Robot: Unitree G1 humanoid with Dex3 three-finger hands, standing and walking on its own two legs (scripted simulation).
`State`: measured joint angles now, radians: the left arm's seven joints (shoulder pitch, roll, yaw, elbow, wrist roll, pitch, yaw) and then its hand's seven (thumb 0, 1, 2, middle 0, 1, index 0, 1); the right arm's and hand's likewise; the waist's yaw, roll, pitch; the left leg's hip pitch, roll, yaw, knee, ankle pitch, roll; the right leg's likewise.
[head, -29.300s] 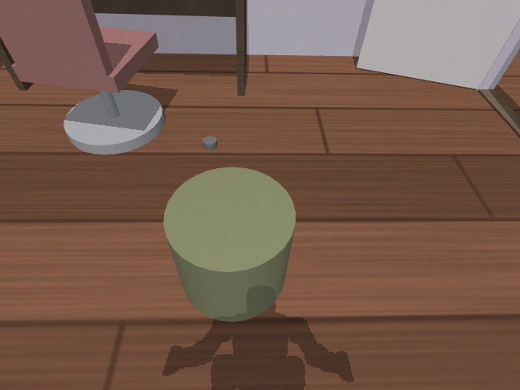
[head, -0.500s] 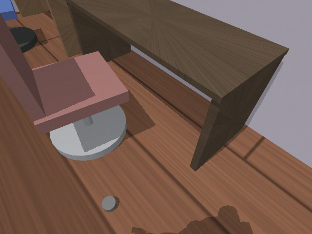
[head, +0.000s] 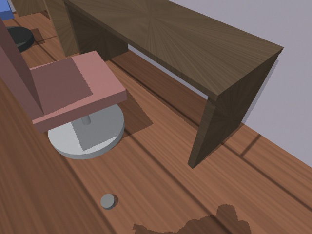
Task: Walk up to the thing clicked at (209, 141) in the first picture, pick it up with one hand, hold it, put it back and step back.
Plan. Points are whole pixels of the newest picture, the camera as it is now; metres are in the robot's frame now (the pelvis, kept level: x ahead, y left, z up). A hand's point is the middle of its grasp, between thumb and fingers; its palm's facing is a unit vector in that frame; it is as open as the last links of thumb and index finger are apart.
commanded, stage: stand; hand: left
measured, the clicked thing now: (108, 201) +0.43 +0.28 -0.76
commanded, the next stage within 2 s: rise first in 1.98 s
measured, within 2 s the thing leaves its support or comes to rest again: neither
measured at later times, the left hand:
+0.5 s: hand out of the picture +0.04 +0.25 -0.16, palm faces -0.04 -0.94 -0.34, open 7.4 cm
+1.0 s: hand out of the picture +0.05 +0.25 -0.16, palm faces -0.04 -0.94 -0.34, open 7.4 cm
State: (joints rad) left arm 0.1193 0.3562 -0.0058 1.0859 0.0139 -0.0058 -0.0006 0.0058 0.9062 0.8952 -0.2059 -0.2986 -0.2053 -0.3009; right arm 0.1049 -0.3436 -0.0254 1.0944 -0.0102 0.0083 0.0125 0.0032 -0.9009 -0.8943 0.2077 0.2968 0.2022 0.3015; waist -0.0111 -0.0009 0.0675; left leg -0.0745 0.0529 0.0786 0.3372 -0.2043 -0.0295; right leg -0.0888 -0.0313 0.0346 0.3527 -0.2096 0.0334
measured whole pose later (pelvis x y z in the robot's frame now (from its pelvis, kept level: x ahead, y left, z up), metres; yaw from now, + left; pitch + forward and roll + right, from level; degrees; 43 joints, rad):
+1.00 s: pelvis -0.02 +0.00 +0.00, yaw +1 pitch -2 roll +0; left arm 0.14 0.36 -0.01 1.11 0.02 0.00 -0.01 0.01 0.91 0.90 -0.21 -0.30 -0.21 -0.30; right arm 0.12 -0.35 -0.01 1.13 -0.01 0.00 0.02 0.00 -0.90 -0.89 0.21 0.30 0.20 0.30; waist 0.00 0.00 0.06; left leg -0.11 0.05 0.07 0.33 -0.18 -0.03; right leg -0.12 -0.03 0.02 0.34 -0.18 0.03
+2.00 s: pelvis -0.01 +0.00 +0.00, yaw +1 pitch -2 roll +0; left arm 0.13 0.36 -0.01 1.11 0.02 0.00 -0.01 0.01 0.91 0.90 -0.21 -0.30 -0.21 -0.30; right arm 0.12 -0.35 -0.01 1.12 -0.01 0.00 0.01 0.00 -0.90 -0.89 0.21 0.30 0.20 0.30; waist 0.00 0.00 0.05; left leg -0.10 0.06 0.06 0.33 -0.18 -0.03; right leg -0.11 -0.03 0.02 0.33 -0.19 0.03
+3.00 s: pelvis -0.03 +0.00 -0.11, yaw +3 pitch +19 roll -2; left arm 0.21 0.35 0.12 0.51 0.34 0.17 -0.01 0.00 -0.51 0.98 -0.07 -1.10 -0.08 -1.09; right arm 0.18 -0.24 -0.03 0.55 0.00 -0.18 -0.01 0.01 -0.87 -0.89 0.21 0.30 0.20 0.30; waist -0.03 0.01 -0.13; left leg -1.03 0.06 -0.03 1.24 -0.54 -0.02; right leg -0.99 -0.04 -0.02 1.20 -0.55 0.04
